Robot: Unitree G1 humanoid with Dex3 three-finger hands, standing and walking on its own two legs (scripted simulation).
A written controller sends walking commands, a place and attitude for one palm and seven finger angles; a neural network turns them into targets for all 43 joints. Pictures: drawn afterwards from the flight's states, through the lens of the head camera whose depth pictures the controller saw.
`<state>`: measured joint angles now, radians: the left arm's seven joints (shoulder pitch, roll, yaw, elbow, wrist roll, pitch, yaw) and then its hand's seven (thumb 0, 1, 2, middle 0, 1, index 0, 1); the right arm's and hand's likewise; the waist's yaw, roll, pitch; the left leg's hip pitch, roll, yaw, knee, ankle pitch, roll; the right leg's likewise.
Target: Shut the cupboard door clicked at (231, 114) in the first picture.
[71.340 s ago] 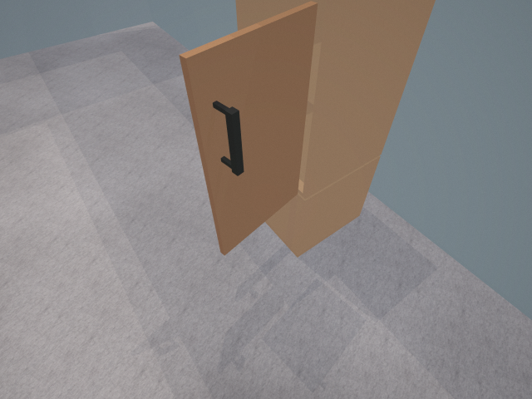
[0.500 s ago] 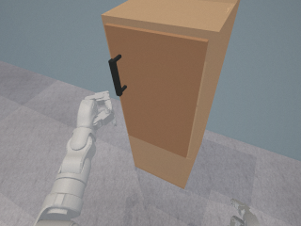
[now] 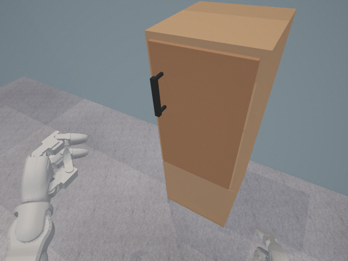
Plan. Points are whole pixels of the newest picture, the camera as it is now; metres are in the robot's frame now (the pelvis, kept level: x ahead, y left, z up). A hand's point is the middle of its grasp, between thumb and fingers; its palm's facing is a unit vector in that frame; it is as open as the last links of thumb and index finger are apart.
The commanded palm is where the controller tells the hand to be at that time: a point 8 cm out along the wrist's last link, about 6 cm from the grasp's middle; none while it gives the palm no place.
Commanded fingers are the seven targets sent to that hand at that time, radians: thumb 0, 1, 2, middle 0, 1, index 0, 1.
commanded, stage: draw the hand back to the body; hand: left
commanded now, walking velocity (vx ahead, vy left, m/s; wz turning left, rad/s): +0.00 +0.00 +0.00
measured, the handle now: (159, 95) +0.62 +0.12 +0.07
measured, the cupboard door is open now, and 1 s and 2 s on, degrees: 0 0 0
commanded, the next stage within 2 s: step back with the hand held close in 0.56 s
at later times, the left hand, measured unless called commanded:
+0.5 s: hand (46, 185) +0.20 +0.26 +0.15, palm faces +0.48 -0.80 -0.37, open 7.4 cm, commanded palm +0.15 +0.30 +0.17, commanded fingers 0.00 0.90 0.90 -0.20 -0.30 -0.20 -0.30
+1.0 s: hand (43, 185) +0.20 +0.26 +0.15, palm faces +0.37 -0.78 -0.50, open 7.4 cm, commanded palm +0.14 +0.31 +0.17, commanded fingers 0.00 0.90 0.90 -0.20 -0.30 -0.20 -0.30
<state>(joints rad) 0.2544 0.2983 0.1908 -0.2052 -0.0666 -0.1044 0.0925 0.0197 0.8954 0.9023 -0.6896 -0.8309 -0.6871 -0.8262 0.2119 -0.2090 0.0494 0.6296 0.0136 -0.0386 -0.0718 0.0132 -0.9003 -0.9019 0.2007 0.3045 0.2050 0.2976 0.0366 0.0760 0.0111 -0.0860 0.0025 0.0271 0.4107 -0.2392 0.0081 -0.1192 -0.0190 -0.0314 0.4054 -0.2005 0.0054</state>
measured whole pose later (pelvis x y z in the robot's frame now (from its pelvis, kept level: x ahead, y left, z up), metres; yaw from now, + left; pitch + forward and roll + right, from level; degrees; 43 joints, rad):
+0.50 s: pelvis +0.01 +0.00 +0.00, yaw +1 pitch -4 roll +0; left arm 0.43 0.31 0.31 -0.34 -0.05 -0.09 0.13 0.02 0.89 0.90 -0.22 -0.32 -0.22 -0.31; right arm 0.19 -0.22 0.02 0.65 0.00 -0.13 -0.08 0.01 -0.90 -0.90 0.20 0.30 0.20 0.30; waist 0.06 0.06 0.02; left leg -0.09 0.01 0.01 0.42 -0.25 0.00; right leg -0.12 -0.02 -0.05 0.41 -0.22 0.00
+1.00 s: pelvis +0.00 +0.01 -0.01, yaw -1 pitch +1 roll +0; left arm 0.55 0.42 0.38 -0.46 -0.06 -0.14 0.14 0.02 0.89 0.90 -0.22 -0.31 -0.21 -0.30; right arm 0.19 -0.26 -0.02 0.57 0.01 -0.01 -0.09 0.01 -0.90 -0.90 0.20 0.30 0.20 0.30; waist 0.00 0.04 0.01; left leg -0.26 0.00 0.04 0.53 -0.28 0.02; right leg -0.29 -0.03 -0.02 0.51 -0.23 0.02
